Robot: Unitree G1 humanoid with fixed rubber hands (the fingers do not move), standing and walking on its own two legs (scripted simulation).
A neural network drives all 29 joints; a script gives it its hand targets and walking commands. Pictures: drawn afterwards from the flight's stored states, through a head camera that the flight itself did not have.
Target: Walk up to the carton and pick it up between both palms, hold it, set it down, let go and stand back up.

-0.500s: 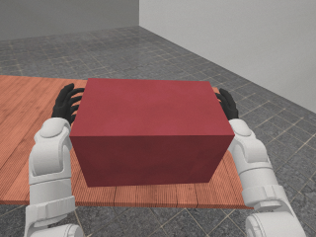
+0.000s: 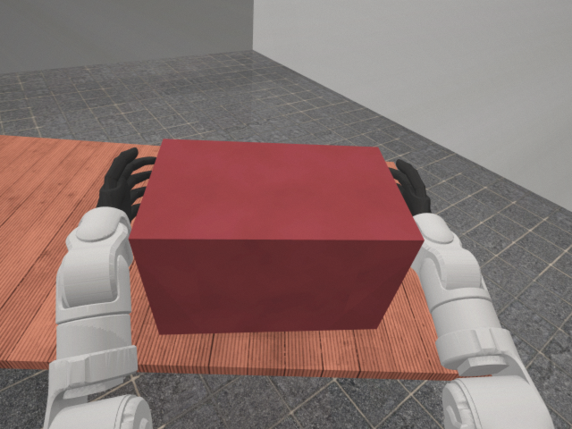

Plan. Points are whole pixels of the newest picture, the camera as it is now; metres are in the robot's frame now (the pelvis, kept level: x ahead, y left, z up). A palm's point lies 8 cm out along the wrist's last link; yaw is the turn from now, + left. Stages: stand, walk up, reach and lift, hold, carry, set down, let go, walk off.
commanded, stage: hold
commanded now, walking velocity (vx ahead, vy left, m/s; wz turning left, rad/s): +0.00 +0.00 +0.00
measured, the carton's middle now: (273, 236) +0.35 +0.01 +0.15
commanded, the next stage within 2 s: none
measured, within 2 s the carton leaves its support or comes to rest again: neither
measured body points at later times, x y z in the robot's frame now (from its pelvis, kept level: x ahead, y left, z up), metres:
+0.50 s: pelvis +0.00 +0.00 +0.00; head -0.04 +0.02 +0.45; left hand +0.36 +0.21 +0.19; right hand +0.38 -0.19 +0.18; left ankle +0.01 +0.13 -0.75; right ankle +0.00 -0.13 -0.75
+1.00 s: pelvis +0.00 +0.00 +0.00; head -0.04 +0.02 +0.45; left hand +0.36 +0.21 +0.19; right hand +0.38 -0.19 +0.19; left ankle +0.01 +0.13 -0.75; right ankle +0.00 -0.13 -0.75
